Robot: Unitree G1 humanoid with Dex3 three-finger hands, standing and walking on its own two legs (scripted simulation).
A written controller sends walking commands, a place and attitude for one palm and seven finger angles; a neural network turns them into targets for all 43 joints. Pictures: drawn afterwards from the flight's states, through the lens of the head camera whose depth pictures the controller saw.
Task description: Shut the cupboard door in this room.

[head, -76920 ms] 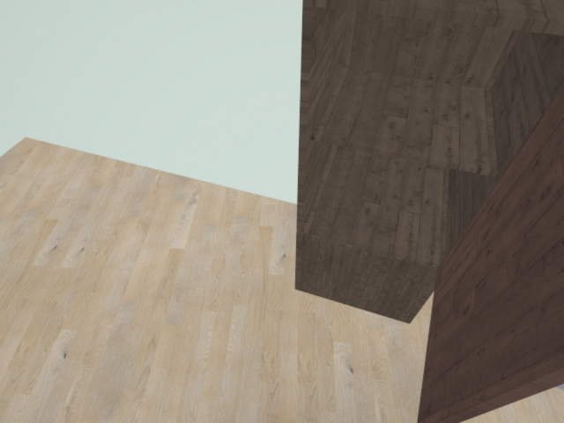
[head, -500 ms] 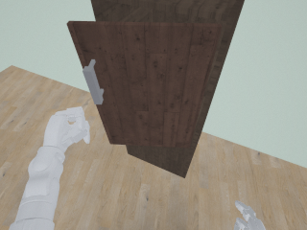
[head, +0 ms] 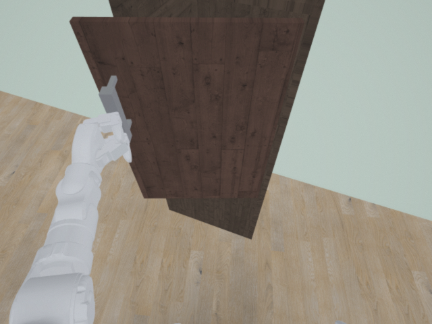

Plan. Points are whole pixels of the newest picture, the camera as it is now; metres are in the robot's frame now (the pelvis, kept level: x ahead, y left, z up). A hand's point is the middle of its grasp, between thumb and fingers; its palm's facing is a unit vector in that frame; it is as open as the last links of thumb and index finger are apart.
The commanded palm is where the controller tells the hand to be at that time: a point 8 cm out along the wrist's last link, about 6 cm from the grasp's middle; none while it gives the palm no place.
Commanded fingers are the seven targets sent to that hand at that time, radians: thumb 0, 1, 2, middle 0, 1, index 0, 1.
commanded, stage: bring the fist close to the handle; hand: left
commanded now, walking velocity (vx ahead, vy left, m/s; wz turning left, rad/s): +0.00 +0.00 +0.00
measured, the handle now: (119, 110) +0.52 +0.21 +0.10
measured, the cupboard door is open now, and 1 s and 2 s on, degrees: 21 14 4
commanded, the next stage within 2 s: push the door shut along its arc in 0.24 s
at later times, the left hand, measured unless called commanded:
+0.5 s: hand (131, 144) +0.42 +0.17 +0.10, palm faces -0.01 -1.00 -0.02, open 3.1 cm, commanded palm +0.41 +0.22 +0.10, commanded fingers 0.00 0.90 0.90 -1.30 -1.50 -1.30 -1.50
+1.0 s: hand (134, 118) +0.48 +0.17 +0.11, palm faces -0.14 -0.99 +0.00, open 3.1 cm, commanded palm +0.48 +0.21 +0.10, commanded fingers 0.00 0.90 0.90 -1.30 -1.50 -1.30 -1.50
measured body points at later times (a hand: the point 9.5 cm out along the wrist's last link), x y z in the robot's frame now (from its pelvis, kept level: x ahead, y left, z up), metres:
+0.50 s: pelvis -0.01 +0.00 +0.00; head +0.04 +0.00 +0.45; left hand +0.42 +0.22 +0.10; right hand +0.08 -0.26 -0.11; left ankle +0.02 +0.10 -0.71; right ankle +0.00 -0.11 -0.71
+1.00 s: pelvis -0.01 -0.01 -0.02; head +0.08 +0.01 +0.42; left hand +0.49 +0.22 +0.11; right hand +0.00 -0.29 -0.13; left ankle +0.02 +0.10 -0.71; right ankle +0.00 -0.11 -0.71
